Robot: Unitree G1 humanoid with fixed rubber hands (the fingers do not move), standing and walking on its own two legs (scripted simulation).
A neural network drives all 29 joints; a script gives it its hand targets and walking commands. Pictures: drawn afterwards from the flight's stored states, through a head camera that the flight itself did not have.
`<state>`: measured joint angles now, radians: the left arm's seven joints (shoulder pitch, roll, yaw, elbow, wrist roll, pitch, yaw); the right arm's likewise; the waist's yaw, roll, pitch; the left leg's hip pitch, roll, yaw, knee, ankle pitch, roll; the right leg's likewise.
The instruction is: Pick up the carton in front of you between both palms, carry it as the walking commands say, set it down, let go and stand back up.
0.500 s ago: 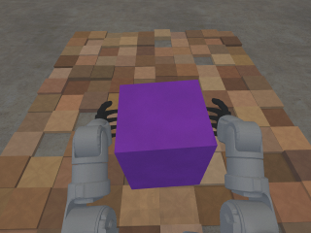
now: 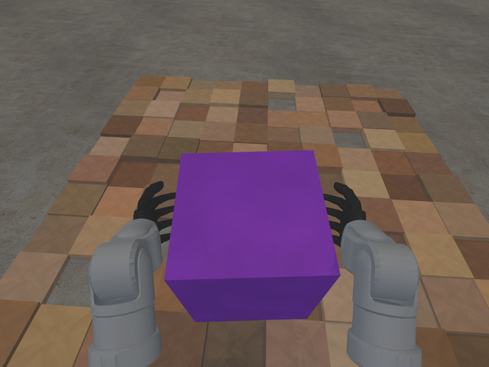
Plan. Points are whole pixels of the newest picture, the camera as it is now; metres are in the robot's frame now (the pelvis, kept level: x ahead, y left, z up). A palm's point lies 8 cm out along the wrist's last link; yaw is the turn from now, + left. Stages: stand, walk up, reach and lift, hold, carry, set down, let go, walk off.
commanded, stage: carry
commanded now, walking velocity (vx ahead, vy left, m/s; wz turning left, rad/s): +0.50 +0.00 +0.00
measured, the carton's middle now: (249, 243) +0.31 +0.00 +0.05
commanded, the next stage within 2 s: none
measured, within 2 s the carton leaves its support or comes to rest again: neither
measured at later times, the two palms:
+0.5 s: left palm (204, 118) +0.63 +0.11 +0.09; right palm (325, 119) +0.65 -0.19 +0.08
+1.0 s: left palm (197, 56) +0.97 +0.16 +0.11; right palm (290, 55) +0.97 -0.14 +0.11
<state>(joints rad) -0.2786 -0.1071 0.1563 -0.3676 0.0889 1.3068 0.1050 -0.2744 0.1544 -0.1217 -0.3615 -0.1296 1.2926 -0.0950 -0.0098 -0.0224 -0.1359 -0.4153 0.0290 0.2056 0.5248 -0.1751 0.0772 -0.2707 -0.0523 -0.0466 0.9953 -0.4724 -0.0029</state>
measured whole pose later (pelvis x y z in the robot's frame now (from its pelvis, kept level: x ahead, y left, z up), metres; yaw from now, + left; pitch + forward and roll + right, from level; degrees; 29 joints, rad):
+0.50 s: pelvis +0.28 -0.05 -0.01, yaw +1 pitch +5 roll +1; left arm -0.67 -0.02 0.19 0.19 0.08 1.20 0.13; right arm -0.68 -0.02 -0.18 0.18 -0.05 1.23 -0.13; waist 0.02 0.03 -0.01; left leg -0.39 0.02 0.04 1.14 -0.46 0.02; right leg -0.52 -0.02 -0.16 0.60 -0.17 -0.08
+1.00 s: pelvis +0.59 -0.01 -0.04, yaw +1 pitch +5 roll -1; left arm -0.81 0.05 0.21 0.10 0.02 1.28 0.15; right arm -0.77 0.03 -0.24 0.03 -0.11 1.29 -0.13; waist 0.01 -0.02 0.00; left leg -0.45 -0.02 0.09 0.56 -0.34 0.08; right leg -0.46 0.00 -0.02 1.30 -0.52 -0.01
